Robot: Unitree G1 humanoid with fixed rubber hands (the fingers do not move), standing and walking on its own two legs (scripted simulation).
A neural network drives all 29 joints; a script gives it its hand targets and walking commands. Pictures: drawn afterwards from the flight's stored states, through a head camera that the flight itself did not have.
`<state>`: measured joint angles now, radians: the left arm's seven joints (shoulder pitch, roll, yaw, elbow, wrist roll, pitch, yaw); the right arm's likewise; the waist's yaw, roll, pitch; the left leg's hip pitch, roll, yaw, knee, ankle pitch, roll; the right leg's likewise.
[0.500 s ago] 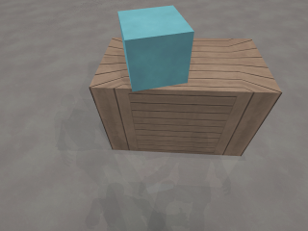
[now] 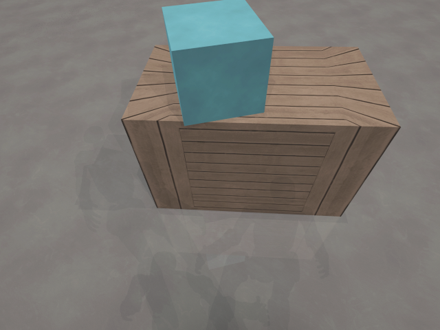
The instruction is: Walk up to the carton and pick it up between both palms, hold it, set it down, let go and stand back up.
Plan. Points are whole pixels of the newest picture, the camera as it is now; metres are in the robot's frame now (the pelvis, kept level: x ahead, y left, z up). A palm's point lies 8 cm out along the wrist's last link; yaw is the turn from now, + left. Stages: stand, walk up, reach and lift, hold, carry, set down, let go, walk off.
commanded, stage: stand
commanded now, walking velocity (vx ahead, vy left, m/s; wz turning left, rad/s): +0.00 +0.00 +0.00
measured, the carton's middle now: (214, 61) +0.95 +0.06 -0.02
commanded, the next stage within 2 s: none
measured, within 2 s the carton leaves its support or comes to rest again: neither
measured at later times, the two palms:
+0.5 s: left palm out of the picture +0.07 +0.29 -0.12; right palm out of the picture +0.07 -0.29 -0.12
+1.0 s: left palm out of the picture +0.08 +0.28 -0.12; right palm out of the picture +0.08 -0.29 -0.13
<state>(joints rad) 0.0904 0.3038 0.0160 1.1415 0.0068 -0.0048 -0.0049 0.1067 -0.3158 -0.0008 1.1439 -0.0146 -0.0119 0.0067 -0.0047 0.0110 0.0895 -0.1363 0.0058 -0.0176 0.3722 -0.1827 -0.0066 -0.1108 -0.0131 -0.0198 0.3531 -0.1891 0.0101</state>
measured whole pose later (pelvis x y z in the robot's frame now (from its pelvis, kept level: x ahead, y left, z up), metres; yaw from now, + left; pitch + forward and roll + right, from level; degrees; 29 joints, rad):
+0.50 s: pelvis +0.00 +0.00 +0.00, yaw +0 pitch -3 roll +0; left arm 0.11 0.31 0.02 1.15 0.01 0.00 -0.01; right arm 0.10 -0.33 0.01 1.13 -0.02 -0.01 0.00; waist 0.00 0.01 0.06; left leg -0.12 0.00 -0.01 0.36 -0.18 0.00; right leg -0.10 -0.02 -0.01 0.35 -0.19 0.01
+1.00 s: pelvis +0.01 +0.00 +0.00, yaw +0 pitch -3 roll +0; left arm 0.10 0.30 0.01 1.15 0.01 0.00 -0.01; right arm 0.11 -0.33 0.00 1.13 -0.02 -0.01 0.01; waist 0.00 0.01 0.06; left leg -0.11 0.00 -0.02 0.35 -0.19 -0.01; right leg -0.10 -0.02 -0.01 0.36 -0.21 0.01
